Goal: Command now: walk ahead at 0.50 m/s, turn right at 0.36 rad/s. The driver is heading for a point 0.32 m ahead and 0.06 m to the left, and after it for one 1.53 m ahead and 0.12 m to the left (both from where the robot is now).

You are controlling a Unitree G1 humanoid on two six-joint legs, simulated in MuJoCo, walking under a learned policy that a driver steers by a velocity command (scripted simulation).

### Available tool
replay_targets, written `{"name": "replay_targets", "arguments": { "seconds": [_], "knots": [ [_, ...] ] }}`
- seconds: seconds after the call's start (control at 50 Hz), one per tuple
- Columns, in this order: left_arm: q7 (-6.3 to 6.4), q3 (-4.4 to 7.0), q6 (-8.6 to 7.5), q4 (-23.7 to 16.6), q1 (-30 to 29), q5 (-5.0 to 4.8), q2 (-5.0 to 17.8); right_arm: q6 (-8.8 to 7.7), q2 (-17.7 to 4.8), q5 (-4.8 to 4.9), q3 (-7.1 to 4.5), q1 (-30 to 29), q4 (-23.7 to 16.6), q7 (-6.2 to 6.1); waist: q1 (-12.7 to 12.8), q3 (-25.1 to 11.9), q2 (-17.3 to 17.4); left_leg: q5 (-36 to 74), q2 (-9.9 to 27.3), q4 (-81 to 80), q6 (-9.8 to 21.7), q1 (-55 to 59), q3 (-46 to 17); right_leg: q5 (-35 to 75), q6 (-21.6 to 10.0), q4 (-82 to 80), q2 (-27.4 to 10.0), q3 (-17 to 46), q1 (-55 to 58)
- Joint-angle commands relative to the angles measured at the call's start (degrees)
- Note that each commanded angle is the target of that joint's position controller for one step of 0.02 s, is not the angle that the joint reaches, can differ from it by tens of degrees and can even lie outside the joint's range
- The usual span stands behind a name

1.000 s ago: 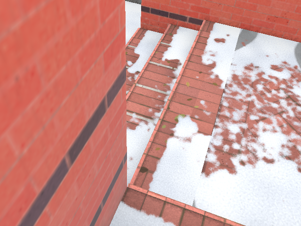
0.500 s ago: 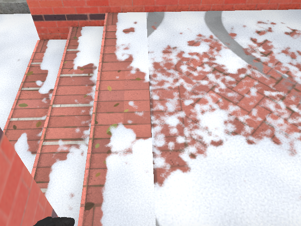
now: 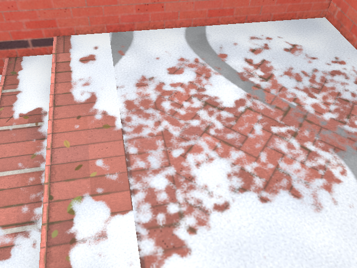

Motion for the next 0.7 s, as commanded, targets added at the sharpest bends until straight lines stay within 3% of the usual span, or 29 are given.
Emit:
{"name": "replay_targets", "arguments": {
  "seconds": [0.02,0.04,0.06,0.08,0.1,0.12,0.14,0.16,0.2,0.22,0.24,0.28,0.3,0.32,0.36,0.42,0.44,0.46,0.48,0.5,0.52,0.54,0.56,0.58,0.6,0.62,0.64,0.66,0.7],
  "knots": [
    [0.45,-1.02,0.17,-4.36,3.74,2.12,1.52,0.06,-10.23,1.67,-3.46,23.34,5.33,0.46,-5.78,-8.83,16.29,5.82,27.76,7.39,14.44,36.84,-30.98,2.94,0.10,25.29,-5.73,-0.36,-44.87],
    [0.43,-0.17,0.22,-4.86,-7.49,4.22,3.77,-0.05,-4.32,2.01,-2.12,18.18,4.16,-0.15,-6.64,-1.09,2.65,-13.02,23.65,-0.43,12.08,25.26,-28.25,17.04,0.80,16.41,-8.45,4.51,-46.97],
    [-0.46,0.02,-0.19,-7.03,-11.65,3.18,4.18,-1.46,-5.28,0.80,-1.40,15.21,3.33,-0.49,-4.73,2.16,5.58,-10.91,23.04,-2.33,10.57,15.81,-30.28,26.33,1.82,2.61,-9.20,8.29,-42.50],
    [-0.90,0.18,-0.34,-5.34,-12.67,2.40,3.84,-2.10,-4.71,0.10,-1.15,15.99,5.56,-0.62,-3.41,6.33,3.59,0.38,21.12,-1.88,7.69,9.24,-27.97,28.59,2.96,-2.46,-9.76,9.45,-39.84],
    [-1.52,-0.03,0.02,-4.81,-13.71,1.60,2.70,-2.95,-5.65,1.14,-1.25,15.04,6.32,-0.93,-0.93,8.58,0.68,9.24,17.16,-3.24,6.83,0.77,-20.71,33.25,5.45,-13.72,-10.23,9.42,-32.16],
    [-1.97,0.19,0.01,-3.29,-12.94,0.72,1.61,-3.05,-5.45,0.83,-1.02,13.76,6.33,-0.54,0.02,6.94,6.47,16.74,13.19,-3.54,6.12,-1.66,-16.53,33.76,6.70,-20.44,-9.75,5.22,-25.88],
    [-2.43,0.12,-0.36,-4.31,-16.61,0.83,1.33,-3.02,-5.68,1.57,-0.66,14.27,6.67,-0.59,-0.77,6.66,8.37,26.96,12.75,-3.92,6.41,-2.00,-14.30,35.08,7.37,-25.41,-9.61,2.21,-23.72],
    [-2.90,-0.71,-0.93,-4.34,-17.76,1.96,-0.16,-2.93,-5.27,1.75,-0.55,16.04,7.89,-0.61,-1.54,5.56,10.29,37.79,13.21,-4.36,6.40,0.70,-11.91,37.44,6.81,-27.60,-10.28,-1.05,-22.57],
    [-3.76,-1.05,-0.88,-2.51,-17.69,1.94,-1.41,-2.02,-4.88,1.62,-0.62,20.38,9.99,-0.30,-2.03,3.25,9.02,46.75,13.11,-0.59,4.13,2.54,-8.04,45.47,5.60,-24.93,-12.09,-5.39,-18.98],
    [-4.13,-1.06,-0.86,-2.44,-19.21,1.77,-1.53,-1.54,-3.59,1.79,-0.06,21.88,10.37,-0.34,-2.44,3.95,6.26,46.11,12.26,-0.25,3.39,3.29,-7.05,47.12,5.08,-25.99,-12.45,-6.03,-19.63],
    [-4.54,-0.73,-1.96,-3.17,-24.07,1.85,-0.79,-1.63,-1.41,2.48,0.24,24.67,11.43,-0.97,-4.02,5.01,4.11,32.26,9.42,1.75,3.28,7.71,-6.57,56.75,4.09,-34.40,-13.28,-3.90,-24.79],
    [-4.67,-1.35,-2.79,-3.56,-29.21,1.94,-2.38,-1.62,-2.00,1.92,0.43,26.94,12.26,-1.73,-6.62,5.81,4.88,27.53,9.41,3.74,3.46,11.67,-7.09,61.12,3.63,-40.29,-12.94,-5.54,-26.52],
    [-4.73,-1.73,-3.56,-4.18,-31.20,3.00,-2.56,-1.91,-2.84,1.94,0.39,25.55,11.83,-2.12,-6.69,5.52,3.42,23.14,8.21,5.35,3.49,10.41,-6.38,67.03,4.29,-46.24,-13.10,-5.02,-23.46],
    [-4.66,-2.13,-3.58,-4.14,-31.70,1.68,-3.87,-1.60,-1.88,0.99,0.84,25.04,12.14,-1.72,-7.03,6.32,3.64,18.86,7.37,6.90,3.86,5.73,-4.83,69.91,4.39,-49.39,-12.45,-6.36,-18.29],
    [-4.82,-2.53,-4.63,-4.98,-34.19,0.71,-4.20,-2.08,-2.06,-0.61,0.75,25.03,12.40,-1.11,-8.78,6.44,1.39,13.20,7.32,10.44,3.87,4.48,-5.28,72.66,5.00,-55.30,-12.64,-6.37,-12.61],
    [-4.53,-3.05,-5.00,-3.68,-32.14,-0.28,-3.80,-0.99,-0.80,-0.55,1.13,27.82,14.24,-1.44,-10.45,7.21,-0.02,12.28,5.67,19.62,3.33,8.02,-5.98,71.31,6.50,-65.01,-12.39,-8.04,-8.36],
    [-4.43,-3.09,-5.22,-1.83,-27.59,-0.29,-3.78,-0.08,-0.71,-0.73,1.02,29.41,15.36,-1.65,-9.50,6.51,0.00,14.60,5.18,26.39,3.32,8.42,-6.10,71.28,6.18,-68.99,-12.84,-7.48,-3.76],
    [-3.88,-2.73,-5.16,1.43,-18.67,0.04,-3.08,0.70,-2.40,-0.68,0.45,28.84,15.90,-1.82,-5.79,4.14,-0.10,19.48,4.57,36.69,3.08,7.54,-4.52,73.75,5.74,-74.30,-12.71,-8.05,4.16],
    [-3.04,-2.06,-5.19,6.14,-8.90,1.58,-1.43,1.30,-3.49,-0.57,0.00,29.38,16.66,-1.47,-2.27,-0.19,-2.82,14.01,2.52,49.78,2.25,2.73,-2.46,81.77,5.93,-78.32,-13.65,-10.69,16.66],
    [-2.84,-1.10,-5.39,8.74,-1.94,2.04,2.71,1.52,-1.94,0.33,-0.56,31.62,16.31,-0.91,-2.13,-5.71,-9.89,-30.95,-3.84,66.47,0.33,-11.93,2.15,108.65,4.12,-69.31,-22.79,-3.54,34.91],
    [-3.11,-0.48,-5.28,8.85,3.57,1.39,5.70,2.18,0.16,4.71,0.19,40.56,16.50,-2.44,-2.98,-22.74,-11.49,-51.64,-4.37,87.46,-2.00,-30.11,-1.93,138.64,-5.16,-42.20,-38.93,8.40,62.28],
    [-3.45,-0.66,-4.48,8.23,4.05,-0.40,3.83,2.04,-4.27,4.89,0.00,34.67,14.96,-3.10,1.10,-28.05,-3.32,-47.80,-1.47,89.69,-1.23,-37.71,-4.40,129.23,-8.73,-44.55,-40.03,11.63,63.30],
    [-2.47,-1.06,-4.11,7.82,0.92,-0.98,2.29,2.26,-4.09,3.73,0.19,28.42,13.60,-2.78,0.60,-24.71,0.12,-43.92,0.79,87.15,-1.27,-40.48,-3.21,109.36,-9.68,-49.46,-37.62,9.81,55.11],
    [-1.39,-2.23,-4.43,6.11,-3.80,-0.41,-0.89,2.63,-3.08,1.70,0.62,23.49,12.97,-2.14,-1.24,-18.67,3.50,-35.86,3.00,78.98,-1.70,-41.24,-3.57,91.06,-10.19,-53.87,-34.98,9.08,43.59],
    [0.30,-1.58,-4.44,5.54,-6.51,0.46,0.87,3.97,-0.88,-0.27,1.33,22.29,12.65,-1.27,-3.63,-15.85,-1.20,-31.13,4.08,79.65,-2.09,-38.34,-3.17,71.95,-13.63,-59.67,-37.81,13.96,31.21],
    [0.15,-2.73,-4.46,4.33,-8.34,0.11,-1.55,5.10,-2.52,-3.04,0.88,20.23,13.26,-0.88,-4.83,-8.64,4.25,-20.62,4.43,71.00,-2.30,-27.74,-2.35,68.55,-11.46,-65.66,-33.30,8.65,12.07],
    [-0.19,-2.91,-4.84,5.47,-7.88,0.69,-1.56,5.53,-1.70,-3.29,0.70,18.04,12.93,-0.75,-5.61,-3.77,1.08,-15.64,3.86,66.72,-2.29,-23.10,-3.82,71.51,-9.68,-66.26,-30.84,6.48,2.54],
    [-0.41,-3.21,-5.03,5.95,-7.39,0.84,-1.75,5.82,-0.07,-2.38,1.08,18.52,13.18,-0.39,-7.26,-1.58,2.88,-10.63,4.05,57.86,-2.87,-17.81,-3.77,73.23,-8.36,-67.86,-28.12,2.17,-4.83],
    [-0.53,-3.72,-5.59,7.29,-7.24,1.07,-2.67,5.61,1.77,-1.34,2.03,17.85,12.61,0.02,-9.12,-1.35,-1.68,-4.01,4.38,40.93,-4.02,-12.62,-3.17,72.93,-4.74,-67.35,-23.90,-1.39,-6.31]
  ]
}}
Velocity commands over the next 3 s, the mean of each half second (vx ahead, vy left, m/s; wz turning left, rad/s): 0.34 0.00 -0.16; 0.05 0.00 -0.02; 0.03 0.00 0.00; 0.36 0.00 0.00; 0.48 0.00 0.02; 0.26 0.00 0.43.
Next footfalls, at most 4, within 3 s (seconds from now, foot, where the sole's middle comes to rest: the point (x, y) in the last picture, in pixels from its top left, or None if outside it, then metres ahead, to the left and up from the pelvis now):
0.48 right None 0.44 -0.11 -0.93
0.88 left None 0.50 0.08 -0.93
1.78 left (162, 263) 0.60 0.10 -0.93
2.26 right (216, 206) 0.89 -0.12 -0.93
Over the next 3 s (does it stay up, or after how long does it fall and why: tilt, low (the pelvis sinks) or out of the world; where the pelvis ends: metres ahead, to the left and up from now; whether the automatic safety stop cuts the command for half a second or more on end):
stays up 1.04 -0.04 -0.16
